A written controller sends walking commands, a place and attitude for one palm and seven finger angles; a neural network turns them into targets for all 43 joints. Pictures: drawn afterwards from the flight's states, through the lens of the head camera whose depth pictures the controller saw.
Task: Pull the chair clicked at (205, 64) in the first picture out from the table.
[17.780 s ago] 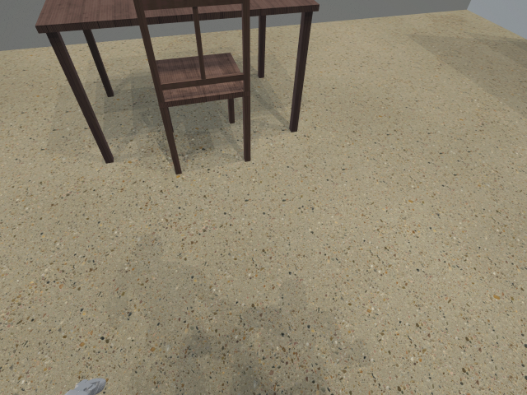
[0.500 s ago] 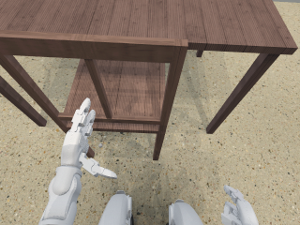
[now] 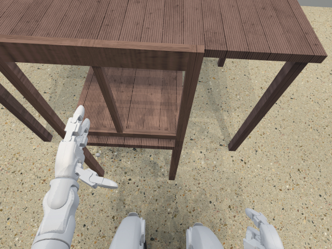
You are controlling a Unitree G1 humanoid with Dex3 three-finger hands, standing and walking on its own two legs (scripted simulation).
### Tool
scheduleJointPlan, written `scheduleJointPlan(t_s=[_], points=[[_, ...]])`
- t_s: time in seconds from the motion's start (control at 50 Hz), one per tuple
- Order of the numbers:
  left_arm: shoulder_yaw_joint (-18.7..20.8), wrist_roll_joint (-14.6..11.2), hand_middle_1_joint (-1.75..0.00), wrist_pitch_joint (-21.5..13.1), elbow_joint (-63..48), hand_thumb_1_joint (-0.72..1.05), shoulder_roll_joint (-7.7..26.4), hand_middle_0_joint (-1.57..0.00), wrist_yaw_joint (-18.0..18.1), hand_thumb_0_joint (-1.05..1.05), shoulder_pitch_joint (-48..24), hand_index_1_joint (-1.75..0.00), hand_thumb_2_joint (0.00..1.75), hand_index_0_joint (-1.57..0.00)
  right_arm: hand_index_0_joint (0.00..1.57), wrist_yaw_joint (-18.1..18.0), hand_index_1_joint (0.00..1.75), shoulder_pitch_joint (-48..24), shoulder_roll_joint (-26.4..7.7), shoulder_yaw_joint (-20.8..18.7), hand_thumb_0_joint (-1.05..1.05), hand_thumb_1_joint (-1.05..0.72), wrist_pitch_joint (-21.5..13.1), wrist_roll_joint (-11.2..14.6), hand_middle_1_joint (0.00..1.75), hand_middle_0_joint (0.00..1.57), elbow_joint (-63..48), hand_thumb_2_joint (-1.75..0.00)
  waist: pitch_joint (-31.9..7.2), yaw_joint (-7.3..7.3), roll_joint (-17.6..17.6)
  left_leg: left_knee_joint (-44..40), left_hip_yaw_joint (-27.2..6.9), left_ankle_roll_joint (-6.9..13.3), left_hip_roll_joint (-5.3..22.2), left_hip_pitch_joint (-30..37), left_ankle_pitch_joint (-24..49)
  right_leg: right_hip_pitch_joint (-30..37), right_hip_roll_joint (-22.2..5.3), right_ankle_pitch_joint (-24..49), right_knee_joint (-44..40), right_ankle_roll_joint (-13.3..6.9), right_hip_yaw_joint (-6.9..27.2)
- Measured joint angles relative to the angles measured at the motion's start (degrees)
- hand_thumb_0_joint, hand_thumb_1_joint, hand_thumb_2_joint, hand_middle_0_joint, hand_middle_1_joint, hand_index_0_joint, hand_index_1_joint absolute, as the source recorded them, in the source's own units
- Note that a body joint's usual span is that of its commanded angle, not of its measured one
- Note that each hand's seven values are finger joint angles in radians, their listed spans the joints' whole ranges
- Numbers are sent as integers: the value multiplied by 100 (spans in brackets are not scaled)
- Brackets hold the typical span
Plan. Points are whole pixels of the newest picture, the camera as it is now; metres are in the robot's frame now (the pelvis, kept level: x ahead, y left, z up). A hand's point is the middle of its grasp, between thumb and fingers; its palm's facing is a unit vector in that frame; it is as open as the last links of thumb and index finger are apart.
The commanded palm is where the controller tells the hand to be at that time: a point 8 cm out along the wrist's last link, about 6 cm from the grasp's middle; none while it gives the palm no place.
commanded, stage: aim the fingers beside a spindle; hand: left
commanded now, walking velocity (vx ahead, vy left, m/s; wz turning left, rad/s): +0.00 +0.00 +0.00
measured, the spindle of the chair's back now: (111, 104) +0.47 +0.16 +0.02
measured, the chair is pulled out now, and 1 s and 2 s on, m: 0.00 0.00 0.00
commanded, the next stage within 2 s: push the fingers through the gap in 0.50 s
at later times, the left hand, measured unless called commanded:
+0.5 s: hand (101, 159) +0.31 +0.16 +0.02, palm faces -0.04 -1.00 -0.01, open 17.0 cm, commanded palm +0.30 +0.21 +0.03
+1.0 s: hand (109, 143) +0.36 +0.15 +0.01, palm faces -0.04 -1.00 -0.04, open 17.0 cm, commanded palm +0.34 +0.20 +0.02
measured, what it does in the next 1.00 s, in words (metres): stands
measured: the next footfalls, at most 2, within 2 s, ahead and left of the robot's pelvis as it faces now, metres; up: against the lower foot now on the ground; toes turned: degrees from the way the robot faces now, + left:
none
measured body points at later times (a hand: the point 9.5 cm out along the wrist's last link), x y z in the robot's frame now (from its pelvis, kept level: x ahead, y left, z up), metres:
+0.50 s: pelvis +0.00 +0.01 +0.00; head +0.11 +0.02 +0.44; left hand +0.31 +0.21 +0.03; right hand +0.15 -0.24 -0.11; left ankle +0.04 +0.11 -0.63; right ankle -0.01 -0.11 -0.63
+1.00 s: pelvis -0.01 +0.01 -0.01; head +0.11 +0.02 +0.43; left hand +0.35 +0.21 +0.02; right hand +0.14 -0.24 -0.12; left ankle +0.04 +0.12 -0.63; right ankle -0.01 -0.11 -0.63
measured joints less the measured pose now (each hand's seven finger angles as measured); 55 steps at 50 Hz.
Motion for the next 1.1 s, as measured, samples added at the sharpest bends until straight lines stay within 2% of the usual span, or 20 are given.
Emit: scheduleJointPlan(t_s=[0.1,0.2,0.28,0.34,0.42,0.48,0.54,0.6,0.68,0.74,0.82,0.9,0.98,1.04,1.1], points=[[-205,-188,-8,167,-54,-50,-32,-5,-300,-1,106,-8,30,-5,20,-86,30,-27,-62,-57,1,-91,-97,31,30,21,-21,-90,111,-16,20,88,-69,4,-8,-98,-10,-49,0,-9,41,-3,-66],[-424,-40,-8,-95,-643,-50,-146,-6,-148,-1,228,-8,30,-5,20,-141,30,-67,-60,-89,1,-91,-217,-25,30,21,57,-90,137,-18,14,32,-42,19,-7,-44,9,-3,0,28,-23,17,-39],[-184,82,-9,-120,-181,-51,-69,-6,-18,-1,-216,-8,30,-6,20,-85,30,-104,-36,-37,1,-91,-148,-39,30,20,92,-90,46,-31,-3,53,-14,22,-5,-100,13,-82,-3,25,26,22,-11],[28,-6,-9,131,240,-50,15,-6,-92,-1,-412,-8,30,-6,20,-37,30,-96,-12,-5,1,-91,-52,-6,30,21,24,-90,30,-63,-11,94,-3,23,3,-158,3,-150,3,14,76,18,3],[14,-166,-8,309,80,-50,19,-6,-235,-1,-85,-8,30,-6,20,-39,30,-17,2,-18,1,-91,-45,24,30,21,-74,-90,99,-71,11,66,7,37,12,-126,-1,-114,14,32,25,31,14],[-210,-184,-8,166,-498,-50,-68,-6,-194,-1,309,-8,30,-5,20,-73,30,52,-1,-49,1,-91,-128,10,30,21,-54,-90,141,-27,35,-3,5,53,-1,-31,9,-4,5,55,-70,51,11],[-389,-88,-8,-93,-789,-50,-146,-6,-86,-1,428,-8,30,-5,20,-88,30,71,-11,-47,1,-91,-184,-20,30,21,38,-90,105,20,52,-59,2,67,-25,40,21,81,-15,68,-139,71,5],[-399,49,-8,-180,-500,-51,-163,-6,-9,-1,154,-8,30,-6,20,-59,30,20,-20,-19,1,-91,-168,-35,30,21,107,-90,26,23,46,-16,-7,74,-45,-17,17,31,-35,50,-89,78,-5],[-318,91,-9,110,26,-51,-158,-6,-19,-1,-215,-8,30,-6,20,-21,30,-82,-5,-7,1,-91,-75,-18,30,21,41,-90,22,-35,18,105,-6,75,-42,-147,-7,-105,-37,14,49,70,-1],[-320,58,-8,279,-75,-50,-160,-6,-1,-1,-169,-8,30,-6,20,-37,30,-108,20,-25,1,-91,-53,-19,30,21,-47,-90,88,-69,13,109,11,75,-23,-137,-8,-107,-20,27,51,69,18],[-326,61,-9,77,-374,-50,-142,-6,119,-1,-64,-8,30,-6,20,-56,30,-65,31,-32,1,-91,-89,-47,30,21,-32,-90,95,-45,14,31,28,74,-12,-59,16,-39,-8,64,-29,74,36],[-272,137,-9,-113,-35,-51,-98,-6,175,-1,-455,-8,30,-6,20,-37,30,-38,-8,-4,1,-91,-78,-62,30,21,90,-90,24,-13,31,63,-13,68,-32,-122,25,-79,-23,53,1,69,-5],[-226,158,-8,117,592,-51,-43,-6,71,-1,-993,-8,30,-6,20,-29,30,-53,-35,18,1,-91,0,-28,30,21,133,-90,47,-56,34,153,-51,59,-39,-248,22,-189,-28,30,93,51,-42],[-195,125,-8,299,711,-50,-42,-6,10,-1,-1124,-8,30,-5,20,-54,30,-42,-28,5,1,-91,31,-18,30,21,116,-90,104,-117,35,146,-38,55,-19,-274,31,-229,-9,51,86,46,-26],[-123,108,-8,251,591,-50,-61,-6,62,-1,-1099,-8,30,-6,20,-78,30,14,-14,-16,1,-91,21,-33,30,21,124,-90,137,-155,28,77,1,52,6,-227,44,-210,12,84,25,48,15]])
